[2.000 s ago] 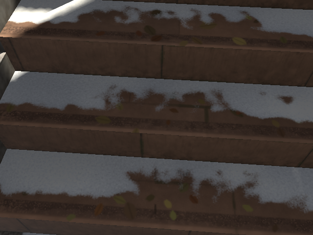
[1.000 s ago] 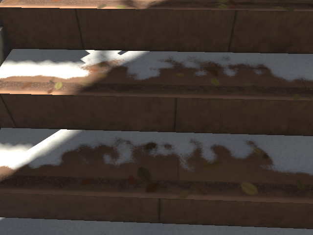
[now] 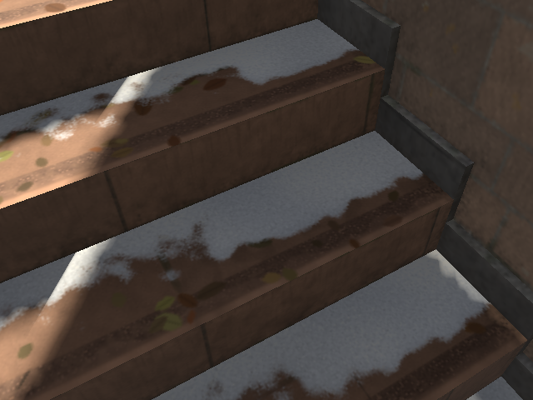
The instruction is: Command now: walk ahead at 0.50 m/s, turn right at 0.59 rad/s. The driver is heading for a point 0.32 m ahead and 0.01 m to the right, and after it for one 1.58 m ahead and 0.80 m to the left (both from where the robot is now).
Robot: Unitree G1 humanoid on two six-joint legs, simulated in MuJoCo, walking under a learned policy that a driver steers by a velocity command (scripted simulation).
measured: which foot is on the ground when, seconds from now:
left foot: down 0.00-0.32, up 0.34-0.62, down 0.64-1.00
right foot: up 0.00-0.28, down 0.30-0.66, up 0.68-1.00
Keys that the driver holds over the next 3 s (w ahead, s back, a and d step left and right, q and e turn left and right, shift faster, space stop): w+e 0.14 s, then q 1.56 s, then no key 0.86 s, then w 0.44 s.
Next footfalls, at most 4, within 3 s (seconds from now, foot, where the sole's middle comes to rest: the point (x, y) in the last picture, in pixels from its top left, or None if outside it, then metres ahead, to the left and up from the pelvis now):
0.30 right None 0.26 -0.16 -0.70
0.64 left None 0.37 0.12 -0.52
1.32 right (319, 389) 0.47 -0.04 -0.52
1.76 left None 0.34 0.17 -0.52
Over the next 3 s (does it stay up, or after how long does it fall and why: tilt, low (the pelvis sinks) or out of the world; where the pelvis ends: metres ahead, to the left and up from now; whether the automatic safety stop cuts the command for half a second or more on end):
stays up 0.43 0.17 0.26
